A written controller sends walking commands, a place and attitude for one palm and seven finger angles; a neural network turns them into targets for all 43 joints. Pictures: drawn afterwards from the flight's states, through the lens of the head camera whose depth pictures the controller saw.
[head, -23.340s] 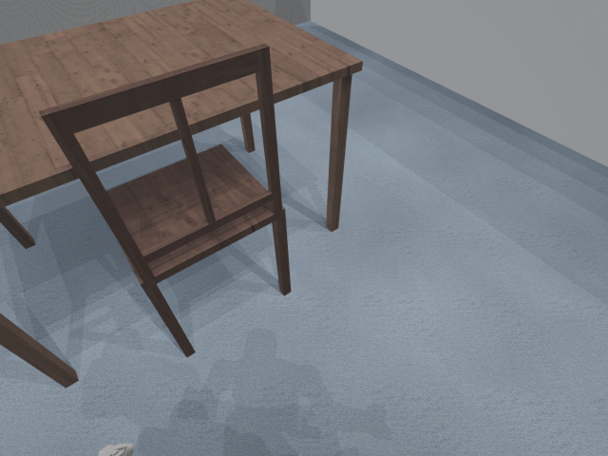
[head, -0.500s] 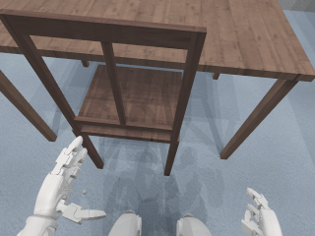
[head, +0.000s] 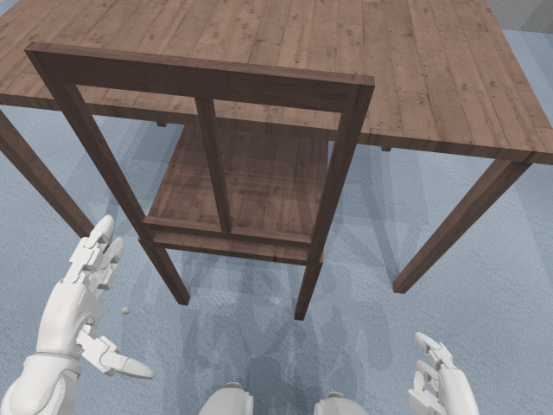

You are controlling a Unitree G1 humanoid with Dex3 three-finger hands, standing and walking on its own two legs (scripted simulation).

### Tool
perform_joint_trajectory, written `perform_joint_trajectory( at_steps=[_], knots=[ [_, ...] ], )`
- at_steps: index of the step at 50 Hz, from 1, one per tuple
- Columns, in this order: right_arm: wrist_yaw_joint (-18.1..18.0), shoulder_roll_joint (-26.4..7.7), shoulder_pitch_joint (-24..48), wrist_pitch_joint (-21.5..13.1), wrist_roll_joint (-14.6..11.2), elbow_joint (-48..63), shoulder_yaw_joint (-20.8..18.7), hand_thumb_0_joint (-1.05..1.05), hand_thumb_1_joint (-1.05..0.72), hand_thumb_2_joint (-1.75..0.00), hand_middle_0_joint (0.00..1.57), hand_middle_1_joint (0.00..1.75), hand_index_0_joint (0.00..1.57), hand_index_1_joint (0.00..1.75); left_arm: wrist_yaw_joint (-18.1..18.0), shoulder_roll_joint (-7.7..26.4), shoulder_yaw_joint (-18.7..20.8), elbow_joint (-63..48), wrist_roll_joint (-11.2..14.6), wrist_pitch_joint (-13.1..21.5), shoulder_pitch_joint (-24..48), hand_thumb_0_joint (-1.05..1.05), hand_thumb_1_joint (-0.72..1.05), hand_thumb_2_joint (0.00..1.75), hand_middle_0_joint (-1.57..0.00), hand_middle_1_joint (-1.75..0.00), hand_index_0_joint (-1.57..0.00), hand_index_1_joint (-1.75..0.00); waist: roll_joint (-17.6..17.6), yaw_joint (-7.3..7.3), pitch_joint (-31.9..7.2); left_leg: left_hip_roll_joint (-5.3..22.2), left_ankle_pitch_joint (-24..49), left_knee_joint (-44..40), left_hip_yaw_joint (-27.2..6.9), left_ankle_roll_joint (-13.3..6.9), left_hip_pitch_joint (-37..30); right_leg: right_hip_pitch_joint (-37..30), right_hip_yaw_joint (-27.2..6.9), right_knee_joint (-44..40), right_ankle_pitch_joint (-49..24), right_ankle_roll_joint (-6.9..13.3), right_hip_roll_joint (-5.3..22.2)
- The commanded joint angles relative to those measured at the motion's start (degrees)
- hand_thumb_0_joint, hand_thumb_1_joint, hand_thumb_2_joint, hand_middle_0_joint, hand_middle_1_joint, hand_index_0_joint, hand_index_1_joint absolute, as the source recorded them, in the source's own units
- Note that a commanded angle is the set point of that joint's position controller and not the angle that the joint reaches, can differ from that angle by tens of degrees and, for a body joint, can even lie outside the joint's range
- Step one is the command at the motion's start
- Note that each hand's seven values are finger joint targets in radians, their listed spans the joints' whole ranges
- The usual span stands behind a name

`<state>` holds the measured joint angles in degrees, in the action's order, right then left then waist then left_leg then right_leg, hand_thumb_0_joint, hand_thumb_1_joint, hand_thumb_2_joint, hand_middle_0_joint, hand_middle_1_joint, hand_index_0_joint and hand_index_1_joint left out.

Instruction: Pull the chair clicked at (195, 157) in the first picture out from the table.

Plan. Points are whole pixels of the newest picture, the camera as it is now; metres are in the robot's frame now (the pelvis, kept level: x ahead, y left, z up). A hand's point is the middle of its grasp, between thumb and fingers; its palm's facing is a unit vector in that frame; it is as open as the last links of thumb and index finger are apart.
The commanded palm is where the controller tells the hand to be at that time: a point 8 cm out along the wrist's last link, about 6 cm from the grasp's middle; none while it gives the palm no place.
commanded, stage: raise the hand toward the chair's back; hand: left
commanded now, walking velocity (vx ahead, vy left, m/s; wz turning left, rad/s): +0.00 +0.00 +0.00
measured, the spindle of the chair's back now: (218, 178) +0.48 +0.13 +0.02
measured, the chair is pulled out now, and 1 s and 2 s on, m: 0.00 0.00 0.00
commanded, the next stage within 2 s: aim the fingers beside a spindle in 0.48 s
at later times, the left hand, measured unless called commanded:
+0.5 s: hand (134, 316) +0.24 +0.20 +0.04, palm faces -0.07 -1.00 -0.06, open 16.9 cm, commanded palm +0.22 +0.26 +0.04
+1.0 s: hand (158, 294) +0.27 +0.18 +0.02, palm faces -0.08 -1.00 -0.04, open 16.9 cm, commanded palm +0.25 +0.23 +0.02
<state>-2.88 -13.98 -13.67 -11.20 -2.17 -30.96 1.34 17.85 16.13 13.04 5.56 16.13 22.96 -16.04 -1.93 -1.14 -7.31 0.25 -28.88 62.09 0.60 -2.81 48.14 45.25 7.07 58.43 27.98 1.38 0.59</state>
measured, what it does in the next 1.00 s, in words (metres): stands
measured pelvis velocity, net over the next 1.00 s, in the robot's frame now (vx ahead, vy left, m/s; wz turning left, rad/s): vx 0.00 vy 0.00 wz -0.01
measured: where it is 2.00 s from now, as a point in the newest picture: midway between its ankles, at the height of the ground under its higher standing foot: outside the picture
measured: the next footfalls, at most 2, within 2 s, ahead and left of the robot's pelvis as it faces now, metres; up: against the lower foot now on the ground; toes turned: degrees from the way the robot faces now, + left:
none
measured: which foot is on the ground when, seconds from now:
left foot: down 0.00-1.00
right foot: down 0.00-1.00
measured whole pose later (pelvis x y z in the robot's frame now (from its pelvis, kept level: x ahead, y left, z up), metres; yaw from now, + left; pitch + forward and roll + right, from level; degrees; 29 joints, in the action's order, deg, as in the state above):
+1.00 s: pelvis +0.00 +0.00 -0.01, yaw -1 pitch +17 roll -2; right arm -1.8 -14.9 -14.1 -10.9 -1.8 -31.7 0.9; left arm 17.2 15.0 11.1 13.1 15.1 23.4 -8.6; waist -1.8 -2.8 -7.8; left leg 0.5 -28.9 63.3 1.3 -2.6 51.1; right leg 49.0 6.3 60.6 28.3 1.7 0.5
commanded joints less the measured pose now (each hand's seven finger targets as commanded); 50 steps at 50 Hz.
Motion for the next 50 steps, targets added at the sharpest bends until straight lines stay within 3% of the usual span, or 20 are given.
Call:
perform_joint_trajectory(
  at_steps=[1,5,8,14,19,21,28,29,31,33,37,39,43,44,46,47,50],
  knots=[
    [-0.50,-9.23,1.24,-3.21,-0.38,8.43,-3.94,0.00,-0.90,-0.90,0.20,0.30,0.20,0.30,2.72,6.98,2.40,-6.83,0.89,1.44,3.37,0.00,-0.50,0.30,-0.06,-0.08,-0.06,-0.08,-0.70,-1.05,-12.44,0.34,18.15,-9.98,-4.18,1.84,-11.15,-5.60,-2.68,-7.55,-12.98,-0.03,-1.16],
    [-0.26,-9.06,1.19,-3.88,-0.36,8.84,-4.29,0.00,-0.90,-0.90,0.20,0.30,0.20,0.30,3.46,9.19,4.76,-10.44,1.96,1.13,2.44,0.00,-0.50,0.30,-0.06,-0.08,-0.06,-0.08,-1.70,0.15,-16.65,0.26,23.11,-10.03,-3.91,1.76,-13.45,-9.16,-3.01,-7.66,-17.28,-0.09,-1.02],
    [0.05,-8.52,1.19,-4.14,0.08,8.00,-4.40,0.00,-0.90,-0.90,0.20,0.30,0.20,0.30,1.30,10.76,7.11,-12.13,2.09,3.03,2.79,0.00,-0.50,0.30,-0.06,-0.08,-0.06,-0.08,-1.09,0.47,-15.68,0.40,23.71,-10.06,-3.97,1.89,-13.20,-8.90,-2.87,-7.49,-17.18,-0.02,-1.20],
    [0.50,-8.72,1.25,-3.62,0.09,7.34,-4.27,0.00,-0.90,-0.90,0.20,0.30,0.20,0.30,-0.09,7.37,4.22,-7.31,0.75,4.83,3.01,0.00,-0.50,0.30,-0.06,-0.08,-0.06,-0.08,-2.81,-0.58,-10.47,0.42,18.58,-10.24,-3.76,2.14,-10.75,-4.59,-2.55,-7.00,-12.36,0.14,-1.11],
    [0.43,-9.20,1.15,-3.53,-0.20,8.68,-4.28,0.00,-0.90,-0.90,0.20,0.30,0.20,0.30,2.14,8.65,3.72,-9.21,1.02,3.48,3.51,0.00,-0.50,0.30,-0.06,-0.08,-0.06,-0.08,-2.14,-0.55,-14.66,0.26,18.38,-10.43,-3.75,1.71,-12.03,-7.21,-3.26,-7.83,-12.89,-0.03,-1.00],
    [0.21,-9.02,1.39,-3.71,-0.26,8.92,-4.20,0.00,-0.90,-0.90,0.20,0.30,0.20,0.30,2.22,9.00,4.33,-10.66,1.45,3.66,3.68,0.00,-0.50,0.30,-0.06,-0.08,-0.06,-0.08,-2.23,-0.32,-14.56,0.29,18.68,-10.57,-3.83,1.68,-12.31,-7.55,-3.21,-7.98,-13.05,0.01,-1.01],
    [-0.01,-8.73,1.76,-3.80,-0.10,7.46,-3.85,0.00,-0.90,-0.90,0.20,0.30,0.20,0.30,0.91,8.27,4.81,-7.52,1.60,4.86,4.38,0.00,-0.50,0.30,-0.06,-0.08,-0.06,-0.08,0.18,-1.12,-10.49,0.35,15.00,-10.15,-4.03,1.56,-9.84,-4.97,-3.05,-8.12,-9.91,-0.10,-1.28],
    [0.05,-8.79,1.74,-3.79,-0.06,7.66,-3.75,0.00,-0.90,-0.90,0.20,0.30,0.20,0.30,1.21,7.91,4.34,-7.28,1.61,4.80,4.79,0.00,-0.50,0.30,-0.06,-0.08,-0.06,-0.08,-0.95,-1.07,-10.42,0.14,14.17,-10.24,-3.91,1.60,-9.41,-4.91,-3.12,-8.04,-9.34,-0.08,-1.11],
    [-0.12,-9.24,1.55,-3.65,-0.12,7.43,-3.54,0.00,-0.90,-0.90,0.20,0.30,0.20,0.30,2.09,7.75,3.08,-5.37,1.26,4.24,8.14,0.00,-0.50,0.30,-0.06,-0.08,-0.06,-0.08,-0.66,-2.05,-9.57,0.05,12.15,-9.66,-3.79,1.42,-8.16,-3.71,-3.53,-8.27,-7.90,-0.17,-0.93],
    [-0.25,-9.43,1.56,-3.87,-0.06,7.50,-3.35,0.00,-0.90,-0.90,0.20,0.30,0.20,0.30,2.74,7.22,1.62,-4.95,0.98,3.94,10.55,0.00,-0.50,0.30,-0.06,-0.08,-0.06,-0.08,-0.80,-2.40,-9.71,0.11,11.16,-9.28,-4.00,1.27,-7.54,-3.09,-3.78,-8.00,-6.71,-0.13,-0.92],
    [-0.38,-9.40,1.06,-4.55,0.02,7.58,-3.54,0.00,-0.90,-0.90,0.20,0.30,0.20,0.30,2.73,8.64,2.41,-7.78,1.17,4.57,12.41,0.00,-0.50,0.30,-0.06,-0.08,-0.06,-0.08,-3.30,-1.35,-15.04,0.18,14.48,-8.82,-4.19,1.42,-10.21,-4.59,-3.96,-7.07,-9.37,0.12,-0.73],
    [-0.18,-9.17,0.99,-4.55,0.27,7.34,-3.53,0.00,-0.90,-0.90,0.20,0.30,0.20,0.30,1.79,8.25,2.21,-8.54,1.12,4.91,12.78,0.00,-0.50,0.30,-0.06,-0.08,-0.06,-0.08,-2.61,-1.30,-16.76,0.23,16.60,-8.34,-4.11,1.29,-10.60,-5.24,-3.98,-6.53,-11.37,-0.04,-0.80],
    [0.23,-8.95,1.10,-3.87,0.45,6.70,-3.69,0.00,-0.90,-0.90,0.20,0.30,0.20,0.30,-0.21,8.74,3.79,-5.22,0.39,4.95,11.20,0.00,-0.50,0.30,-0.06,-0.08,-0.06,-0.08,-1.57,-0.62,-15.36,0.34,17.59,-8.15,-3.97,1.59,-8.85,-4.77,-3.59,-5.50,-12.25,0.00,-0.81],
    [0.43,-8.84,1.26,-3.59,0.40,7.21,-3.65,0.00,-0.90,-0.90,0.20,0.30,0.20,0.30,-0.40,7.12,2.45,-4.15,0.13,4.59,10.37,0.00,-0.50,0.30,-0.06,-0.08,-0.06,-0.08,-1.62,-0.78,-14.65,0.25,16.88,-8.25,-3.67,1.60,-8.38,-4.34,-3.56,-5.52,-11.84,-0.09,-0.77],
    [0.68,-8.95,1.45,-3.04,0.39,7.34,-3.77,0.00,-0.90,-0.90,0.20,0.30,0.20,0.30,-0.80,7.07,2.75,-2.63,-0.01,4.12,9.94,0.00,-0.50,0.30,-0.06,-0.08,-0.06,-0.08,-1.72,-0.42,-13.96,0.07,15.84,-8.22,-3.36,1.70,-7.18,-4.40,-3.72,-5.52,-11.44,-0.02,-0.64],
    [0.80,-9.06,1.30,-2.74,0.33,7.51,-3.70,0.00,-0.90,-0.90,0.20,0.30,0.20,0.30,-0.88,6.67,2.04,-2.20,-0.16,3.88,10.95,0.00,-0.50,0.30,-0.06,-0.08,-0.06,-0.08,-0.97,-0.99,-13.25,0.11,15.20,-8.22,-3.38,1.68,-6.61,-3.91,-3.60,-5.54,-11.07,-0.08,-0.62],
    [0.91,-9.04,1.08,-2.37,0.32,7.90,-3.94,0.00,-0.90,-0.90,0.20,0.30,0.20,0.30,-0.82,5.85,0.99,-3.22,-0.27,4.14,11.37,0.00,-0.50,0.30,-0.06,-0.08,-0.06,-0.08,-0.49,-1.06,-15.37,0.15,16.86,-7.22,-2.98,1.38,-6.77,-4.72,-4.18,-5.04,-13.32,-0.18,-0.60]
  ],
)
